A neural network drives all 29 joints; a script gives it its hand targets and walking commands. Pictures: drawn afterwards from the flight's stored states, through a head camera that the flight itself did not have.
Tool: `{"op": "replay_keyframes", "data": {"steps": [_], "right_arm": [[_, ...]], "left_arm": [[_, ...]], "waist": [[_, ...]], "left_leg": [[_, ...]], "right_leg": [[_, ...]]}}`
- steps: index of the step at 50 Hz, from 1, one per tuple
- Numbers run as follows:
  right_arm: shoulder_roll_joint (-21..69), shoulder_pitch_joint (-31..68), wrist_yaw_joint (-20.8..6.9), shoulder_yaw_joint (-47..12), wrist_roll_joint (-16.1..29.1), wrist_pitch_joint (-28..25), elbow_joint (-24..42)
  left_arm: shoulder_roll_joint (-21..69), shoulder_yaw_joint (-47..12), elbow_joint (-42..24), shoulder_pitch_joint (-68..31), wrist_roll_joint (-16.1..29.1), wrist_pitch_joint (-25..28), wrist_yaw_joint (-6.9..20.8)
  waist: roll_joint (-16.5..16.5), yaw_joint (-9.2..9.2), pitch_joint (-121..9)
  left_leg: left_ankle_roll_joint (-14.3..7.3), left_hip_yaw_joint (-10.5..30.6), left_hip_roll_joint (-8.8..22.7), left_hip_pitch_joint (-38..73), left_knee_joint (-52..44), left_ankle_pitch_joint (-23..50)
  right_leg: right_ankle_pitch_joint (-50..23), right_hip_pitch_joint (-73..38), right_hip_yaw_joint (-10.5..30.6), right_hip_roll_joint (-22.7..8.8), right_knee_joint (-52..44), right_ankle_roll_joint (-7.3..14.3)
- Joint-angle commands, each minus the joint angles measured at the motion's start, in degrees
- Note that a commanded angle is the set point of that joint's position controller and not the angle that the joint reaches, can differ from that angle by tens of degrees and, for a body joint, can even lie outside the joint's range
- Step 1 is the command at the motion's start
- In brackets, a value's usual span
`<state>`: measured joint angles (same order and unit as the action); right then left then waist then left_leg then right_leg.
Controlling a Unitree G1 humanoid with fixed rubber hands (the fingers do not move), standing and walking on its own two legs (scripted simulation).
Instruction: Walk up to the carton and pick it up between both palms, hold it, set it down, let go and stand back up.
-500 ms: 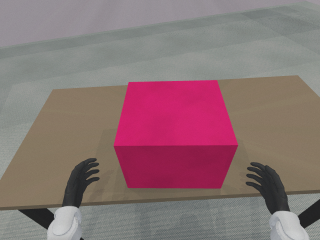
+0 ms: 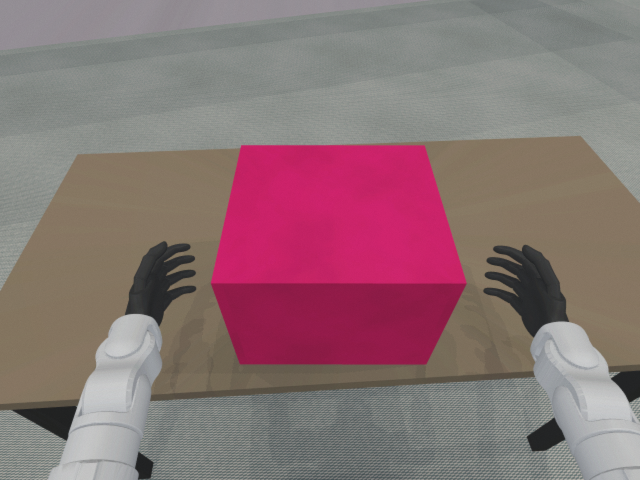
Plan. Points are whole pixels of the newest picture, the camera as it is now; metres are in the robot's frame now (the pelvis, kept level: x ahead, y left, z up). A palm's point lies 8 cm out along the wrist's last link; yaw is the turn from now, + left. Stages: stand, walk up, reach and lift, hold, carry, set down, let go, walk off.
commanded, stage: reach and lift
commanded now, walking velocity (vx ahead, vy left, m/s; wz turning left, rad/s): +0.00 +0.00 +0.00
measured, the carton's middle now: (332, 254) +0.44 +0.03 +0.02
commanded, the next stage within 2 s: none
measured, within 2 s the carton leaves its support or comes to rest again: neither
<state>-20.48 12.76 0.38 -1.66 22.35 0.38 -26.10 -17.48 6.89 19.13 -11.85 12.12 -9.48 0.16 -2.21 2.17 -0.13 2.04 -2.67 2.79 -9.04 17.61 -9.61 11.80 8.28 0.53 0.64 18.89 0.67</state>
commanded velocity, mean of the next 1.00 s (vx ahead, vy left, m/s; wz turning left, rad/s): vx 0.00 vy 0.00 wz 0.00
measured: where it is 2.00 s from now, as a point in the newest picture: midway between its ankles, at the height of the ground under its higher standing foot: outside the picture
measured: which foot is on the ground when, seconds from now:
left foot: down 0.00-1.00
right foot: down 0.00-1.00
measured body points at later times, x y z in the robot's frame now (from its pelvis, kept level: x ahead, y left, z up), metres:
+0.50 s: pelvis +0.00 +0.00 +0.00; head +0.05 +0.01 +0.45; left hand +0.39 +0.26 +0.11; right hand +0.40 -0.23 +0.11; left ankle -0.01 +0.14 -0.75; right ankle -0.02 -0.11 -0.75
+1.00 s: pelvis -0.01 +0.00 +0.00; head +0.05 +0.01 +0.44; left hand +0.45 +0.26 +0.16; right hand +0.47 -0.21 +0.16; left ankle -0.01 +0.14 -0.75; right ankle -0.02 -0.11 -0.75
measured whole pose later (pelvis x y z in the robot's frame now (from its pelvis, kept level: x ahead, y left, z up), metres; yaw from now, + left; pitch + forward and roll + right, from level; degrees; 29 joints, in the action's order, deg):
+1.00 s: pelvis -0.01 +0.00 +0.00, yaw +1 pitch +13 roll -1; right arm -28.2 55.6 0.6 -4.7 28.0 12.1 -53.2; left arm -24.4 2.9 42.8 -53.9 15.6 -22.6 -1.5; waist -0.2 2.2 -7.4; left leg 1.9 -0.8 3.3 -26.1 21.8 -9.0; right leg 9.2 23.2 -0.3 1.5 19.1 0.5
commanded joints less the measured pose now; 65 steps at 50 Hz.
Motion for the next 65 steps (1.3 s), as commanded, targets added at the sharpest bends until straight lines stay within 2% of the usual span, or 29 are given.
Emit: {"op": "replay_keyframes", "data": {"steps": [1, 3, 6, 10, 13, 15, 18, 20, 22, 25, 29, 30, 35, 36, 39, 42, 44, 47, 52, 54, 57, 60, 65], "right_arm": [[-10.8, 20.6, 0.0, 4.1, 0.8, -0.2, 6.6], [-12.4, 22.7, 0.3, 4.4, 1.1, 0.2, 6.5], [-14.3, 24.4, 0.6, 5.0, 1.8, 1.0, 6.8], [-16.3, 25.9, 0.7, 4.4, 2.9, 2.3, 7.9], [-16.8, 28.3, 0.8, 3.2, 3.3, 4.3, 7.4], [-17.2, 31.8, 0.8, 3.3, 3.6, 5.0, 9.5], [-17.1, 34.9, 0.3, 2.6, 5.1, 6.1, 8.2], [-18.0, 36.4, 0.1, 2.4, 5.4, 6.6, 7.1], [-18.6, 39.8, 0.0, 2.6, 5.6, 7.0, 5.9], [-19.0, 42.3, -0.2, 2.5, 6.1, 8.2, 1.1], [-19.0, 48.4, -0.1, 1.5, 6.3, 9.3, -3.8], [-19.0, 50.8, -0.1, 1.3, 6.0, 9.7, -5.1], [-19.2, 57.9, 0.1, 0.6, 5.8, 9.7, -9.3], [-19.2, 60.4, 0.1, 0.6, 5.5, 9.8, -10.0], [-19.2, 63.3, 0.2, 1.0, 5.2, 9.7, -13.2], [-20.1, 66.7, 0.3, 1.6, 5.2, 9.1, -14.1], [-20.3, 68.4, 0.2, 0.7, 5.4, 9.2, -16.3], [-20.2, 70.3, 0.3, 0.0, 5.8, 9.8, -20.9], [-20.4, 75.6, -0.6, -1.6, 6.7, 10.1, -26.9], [-20.0, 77.2, -0.9, -1.9, 7.1, 9.4, -27.7], [-19.2, 77.8, -1.0, -2.9, 6.7, 8.3, -29.9], [-17.0, 75.4, -1.1, -5.0, 7.0, 6.3, -35.5], [-14.2, 71.9, -0.8, -7.6, 7.0, -0.6, -38.1]], "left_arm": [[-9.5, 1.8, -10.5, -21.0, 0.7, -0.6, 0.0], [-9.9, 2.3, -11.3, -21.5, 0.8, -2.4, 0.1], [-10.1, 2.6, -14.4, -22.4, 0.5, -5.4, 0.1], [-10.3, 4.0, -16.6, -22.1, -0.4, -9.4, 0.3], [-11.0, 5.1, -14.6, -23.8, -0.2, -11.8, 0.8], [-12.4, 5.6, -15.4, -27.6, 0.4, -12.2, 0.6], [-13.2, 5.1, -14.3, -31.7, 0.5, -12.6, 0.0], [-13.6, 4.9, -13.3, -33.4, 0.8, -12.8, -0.2], [-14.7, 4.7, -12.0, -37.6, 1.1, -12.9, -0.5], [-14.7, 4.0, -8.1, -40.6, 0.9, -13.6, -0.6], [-16.1, 3.3, -3.5, -47.2, 1.1, -14.0, -0.7], [-16.7, 3.5, -0.9, -49.3, 1.1, -13.9, -0.7], [-17.6, 2.0, 6.0, -55.0, 1.8, -13.0, -0.9], [-17.9, 1.7, 7.9, -57.3, 2.4, -12.7, -0.9], [-17.6, -0.4, 10.7, -61.1, 3.2, -11.6, -1.3], [-17.9, -1.2, 10.3, -65.2, 3.8, -10.7, -1.8], [-18.2, -1.0, 12.7, -66.1, 3.6, -11.0, -1.9], [-18.3, -1.7, 16.4, -68.2, 3.3, -11.3, -1.8], [-18.6, -4.2, 23.6, -74.2, 4.5, -9.8, -2.3], [-18.3, -5.4, 24.6, -76.5, 5.4, -8.3, -2.4], [-17.9, -6.3, 29.5, -76.7, 5.9, -6.0, -1.9], [-16.1, -7.3, 36.5, -74.4, 5.0, -2.3, -0.8], [-15.4, -6.6, 41.9, -71.5, 3.1, 7.4, 0.3]], "waist": [[3.8, -0.87, -19.1], [3.0, -1.05, -21.4], [4.1, -1.58, -23.6], [2.9, -1.57, -25.9], [0.1, -1.15, -23.9], [-0.5, -0.49, -26.3], [1.2, -0.08, -27.1], [0.9, -0.27, -28.8], [2.2, -0.46, -30.7], [3.7, -0.80, -30.9], [3.6, -0.52, -31.7], [2.7, -0.63, -31.8], [1.5, -0.17, -36.0], [0.2, -0.16, -36.2], [1.2, -0.58, -39.3], [2.7, -0.58, -44.1], [2.0, -0.31, -44.5], [2.3, -0.60, -43.4], [2.9, -0.05, -43.0], [3.4, -0.21, -45.0], [2.1, -0.24, -45.5], [1.5, -0.25, -43.8], [1.5, 1.55, -45.0]], "left_leg": [[-0.6, 0.2, -3.5, 13.2, 2.7, 17.1], [-0.2, 0.5, -3.4, 14.5, 3.7, 20.5], [0.8, 0.6, -3.4, 16.2, 4.9, 25.6], [1.2, 0.8, -3.4, 17.0, 6.1, 31.6], [0.3, 0.6, -3.6, 14.1, 5.1, 28.7], [0.0, 0.4, -3.8, 12.0, 4.6, 26.4], [0.1, 0.5, -3.6, 11.6, 4.7, 25.8], [-0.1, 0.6, -3.5, 12.2, 5.0, 26.2], [0.1, 0.5, -3.5, 11.6, 5.3, 25.5], [0.1, 0.9, -3.2, 11.5, 5.1, 23.7], [-0.3, 0.8, -3.3, 9.3, 4.8, 21.6], [-0.8, 0.8, -3.3, 8.2, 4.7, 20.1], [-1.2, 0.6, -3.2, 6.4, 5.3, 20.2], [-1.5, 0.6, -3.1, 5.3, 5.1, 18.6], [-1.0, 0.8, -2.8, 6.0, 5.8, 19.8], [0.0, 0.9, -2.6, 7.6, 7.4, 24.1], [-0.1, 0.9, -2.5, 7.9, 8.2, 25.6], [-0.1, 1.1, -2.6, 5.8, 7.8, 24.3], [0.0, 1.3, -2.4, 4.0, 7.5, 22.3], [0.2, 1.3, -2.3, 4.0, 8.2, 23.2], [0.0, 1.2, -2.5, 2.9, 8.7, 23.1], [-0.3, 1.3, -2.5, 0.5, 8.8, 23.3], [-0.4, 0.6, -2.7, -3.2, 9.4, 24.2]], "right_leg": [[-14.7, 3.1, 0.1, 1.4, -3.4, -1.4], [-17.3, 2.4, -0.5, 2.1, -2.9, -1.7], [-20.8, 2.1, -1.3, 2.9, -2.8, -1.6], [-26.7, 0.6, -1.8, 3.7, -2.2, -1.8], [-27.5, -1.0, -1.3, 3.4, -2.1, -2.5], [-27.6, -2.2, -1.0, 3.1, -1.3, -3.0], [-27.0, -1.0, -0.8, 2.9, -1.3, -2.6], [-27.8, -0.7, -0.8, 2.9, -0.9, -2.7], [-27.4, -0.2, -0.6, 2.7, -0.8, -2.5], [-26.2, 1.0, -0.6, 2.3, -0.8, -2.1], [-25.8, 1.0, -0.6, 2.1, -0.5, -2.6], [-25.5, 1.1, -0.5, 1.8, -0.3, -2.9], [-27.1, 0.2, -0.9, 2.0, 1.0, -3.3], [-26.0, 0.7, -0.9, 2.0, 1.0, -3.5], [-26.3, 2.2, -1.5, 2.3, 1.2, -3.3], [-29.2, 3.1, -2.2, 2.8, 1.9, -3.1], [-30.3, 3.3, -2.4, 3.0, 1.9, -3.1], [-30.7, 2.6, -2.3, 2.8, 2.2, -3.3], [-28.4, 4.5, -2.6, 2.7, 2.5, -3.1], [-28.5, 6.0, -2.9, 2.8, 2.7, -3.0], [-30.2, 5.1, -2.8, 2.6, 3.2, -3.3], [-31.0, 4.8, -2.7, 2.2, 3.7, -3.6], [-31.3, 4.6, -2.7, 1.9, 4.9, -4.1]]}}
